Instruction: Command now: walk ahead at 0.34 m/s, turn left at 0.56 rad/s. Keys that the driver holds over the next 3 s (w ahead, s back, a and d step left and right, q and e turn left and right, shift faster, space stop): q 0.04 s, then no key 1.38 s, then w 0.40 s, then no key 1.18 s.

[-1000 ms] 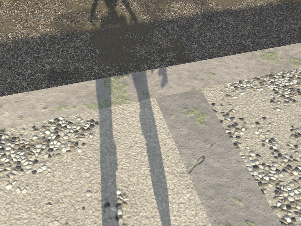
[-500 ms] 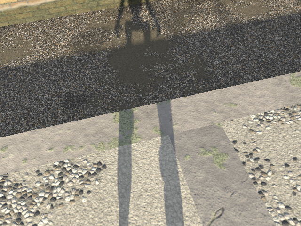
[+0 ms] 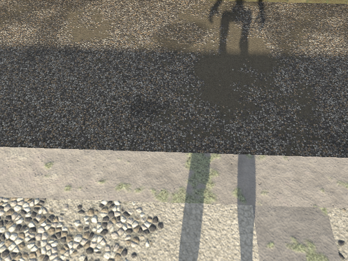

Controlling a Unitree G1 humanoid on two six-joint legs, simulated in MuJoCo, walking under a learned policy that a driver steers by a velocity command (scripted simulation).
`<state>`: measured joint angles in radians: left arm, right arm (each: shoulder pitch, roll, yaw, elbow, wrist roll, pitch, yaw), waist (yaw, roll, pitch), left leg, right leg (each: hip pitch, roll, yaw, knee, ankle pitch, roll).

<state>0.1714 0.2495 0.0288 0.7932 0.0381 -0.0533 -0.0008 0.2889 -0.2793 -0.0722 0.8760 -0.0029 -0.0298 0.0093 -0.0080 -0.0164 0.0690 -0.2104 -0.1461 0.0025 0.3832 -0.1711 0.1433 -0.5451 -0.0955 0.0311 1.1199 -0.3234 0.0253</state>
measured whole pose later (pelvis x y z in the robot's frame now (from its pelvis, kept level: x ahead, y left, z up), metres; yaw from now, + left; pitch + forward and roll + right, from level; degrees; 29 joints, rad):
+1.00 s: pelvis +0.16 -0.02 +0.00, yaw +7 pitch -2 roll +0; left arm 0.30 0.20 0.00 1.05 0.02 0.01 0.02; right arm 0.29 -0.19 -0.01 1.09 0.00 0.00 -0.04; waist 0.02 -0.01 0.01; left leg -0.09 -0.05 -0.04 0.38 -0.26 0.03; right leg -0.24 0.01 -0.01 0.38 -0.11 -0.02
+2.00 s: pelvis +0.35 -0.03 +0.00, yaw +7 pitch -1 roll +0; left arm 0.49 0.10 -0.01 1.11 0.03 -0.05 0.05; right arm 0.16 -0.16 -0.03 1.00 -0.02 -0.03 -0.03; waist 0.03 0.01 0.06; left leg -0.54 0.00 0.05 0.80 -0.18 0.05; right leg -0.03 0.05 -0.08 0.37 -0.33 -0.08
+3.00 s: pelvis +0.46 -0.04 +0.00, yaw +7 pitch +0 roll +0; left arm 0.37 0.12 -0.03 1.11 0.00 0.00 0.05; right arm 0.34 -0.13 0.02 1.14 0.00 0.02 -0.05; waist -0.01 0.00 -0.01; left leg -0.22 -0.03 0.05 0.39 -0.17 0.04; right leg -0.10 0.03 -0.03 0.38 -0.28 -0.04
